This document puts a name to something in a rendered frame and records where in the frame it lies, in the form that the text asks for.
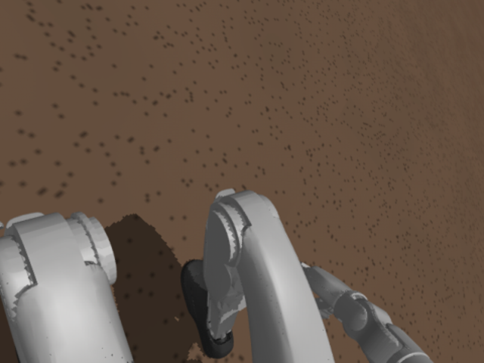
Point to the right robot hand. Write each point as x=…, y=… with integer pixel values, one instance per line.
x=326, y=286

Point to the right robot arm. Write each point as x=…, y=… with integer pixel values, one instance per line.
x=371, y=327

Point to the right robot foot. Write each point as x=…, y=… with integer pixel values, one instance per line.
x=195, y=294

